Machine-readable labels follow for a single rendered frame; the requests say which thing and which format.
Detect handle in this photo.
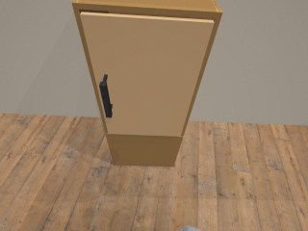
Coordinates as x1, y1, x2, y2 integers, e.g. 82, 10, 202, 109
99, 74, 113, 118

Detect cupboard door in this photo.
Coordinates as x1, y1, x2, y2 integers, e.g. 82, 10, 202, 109
80, 12, 215, 137

